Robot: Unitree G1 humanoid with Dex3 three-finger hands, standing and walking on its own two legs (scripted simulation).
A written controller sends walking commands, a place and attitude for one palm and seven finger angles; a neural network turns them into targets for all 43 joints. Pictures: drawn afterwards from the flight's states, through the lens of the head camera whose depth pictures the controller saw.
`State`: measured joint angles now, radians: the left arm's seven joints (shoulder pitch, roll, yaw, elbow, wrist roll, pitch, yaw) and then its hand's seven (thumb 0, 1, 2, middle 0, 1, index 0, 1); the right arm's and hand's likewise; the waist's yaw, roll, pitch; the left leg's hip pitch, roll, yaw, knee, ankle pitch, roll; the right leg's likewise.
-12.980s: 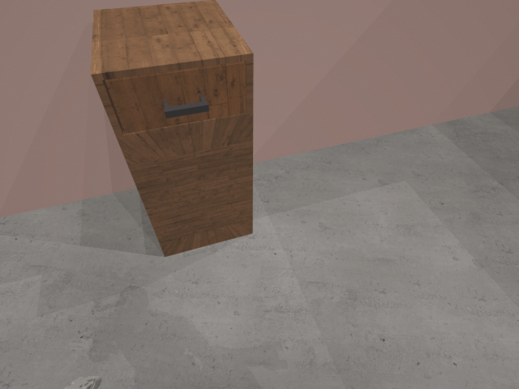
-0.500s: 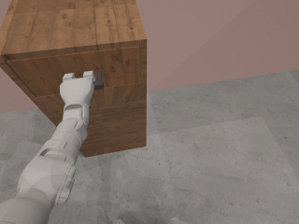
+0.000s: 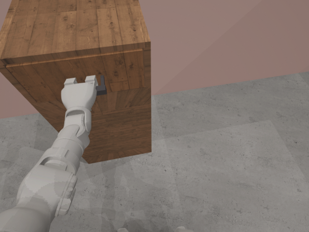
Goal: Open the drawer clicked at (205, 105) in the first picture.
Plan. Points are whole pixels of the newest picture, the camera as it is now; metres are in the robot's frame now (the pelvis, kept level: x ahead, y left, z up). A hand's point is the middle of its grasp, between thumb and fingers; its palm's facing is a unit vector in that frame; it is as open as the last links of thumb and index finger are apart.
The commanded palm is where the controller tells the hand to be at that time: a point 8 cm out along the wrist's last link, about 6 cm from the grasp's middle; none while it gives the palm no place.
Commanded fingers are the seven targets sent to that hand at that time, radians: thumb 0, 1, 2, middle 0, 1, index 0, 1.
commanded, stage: pull the drawer open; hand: left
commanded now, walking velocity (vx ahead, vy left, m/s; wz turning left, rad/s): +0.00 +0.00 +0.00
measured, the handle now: (85, 86) +0.53 +0.18 +0.02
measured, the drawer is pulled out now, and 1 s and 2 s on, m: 0.00 0.14 0.25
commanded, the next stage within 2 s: none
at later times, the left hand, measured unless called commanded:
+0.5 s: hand (86, 125) +0.41 +0.17 +0.00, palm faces -0.01 -0.06 -1.00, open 5.6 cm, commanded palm +0.36 +0.18 +0.05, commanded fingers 0.00 0.90 0.90 -0.40 -1.35 -0.40 -1.35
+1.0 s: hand (87, 149) +0.34 +0.16 +0.00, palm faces -0.02 -0.06 -1.00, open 5.5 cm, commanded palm +0.30 +0.16 +0.05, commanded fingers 0.00 0.90 0.90 -0.40 -1.35 -0.40 -1.35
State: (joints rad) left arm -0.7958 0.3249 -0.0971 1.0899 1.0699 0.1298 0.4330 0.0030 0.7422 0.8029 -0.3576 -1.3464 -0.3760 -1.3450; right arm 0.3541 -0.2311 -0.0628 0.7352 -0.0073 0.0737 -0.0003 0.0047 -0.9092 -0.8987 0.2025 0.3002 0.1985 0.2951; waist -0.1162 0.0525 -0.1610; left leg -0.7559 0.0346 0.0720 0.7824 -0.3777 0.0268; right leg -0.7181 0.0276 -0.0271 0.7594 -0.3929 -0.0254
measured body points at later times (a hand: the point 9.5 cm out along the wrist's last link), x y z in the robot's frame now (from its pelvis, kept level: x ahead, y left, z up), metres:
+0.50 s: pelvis +0.01 +0.00 +0.01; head +0.07 -0.01 +0.46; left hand +0.40 +0.17 +0.05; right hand +0.12 -0.26 -0.12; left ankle -0.01 +0.10 -0.70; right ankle -0.03 -0.11 -0.70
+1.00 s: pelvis +0.00 -0.02 +0.01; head +0.03 -0.04 +0.46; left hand +0.33 +0.16 +0.05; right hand +0.14 -0.26 -0.11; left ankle -0.01 +0.10 -0.70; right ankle -0.03 -0.11 -0.70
